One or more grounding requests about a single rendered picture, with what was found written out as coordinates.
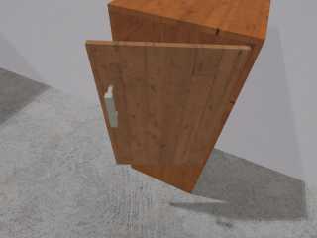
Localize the handle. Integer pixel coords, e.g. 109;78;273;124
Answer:
104;85;118;128

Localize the cupboard door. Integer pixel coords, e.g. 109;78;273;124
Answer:
85;40;252;166

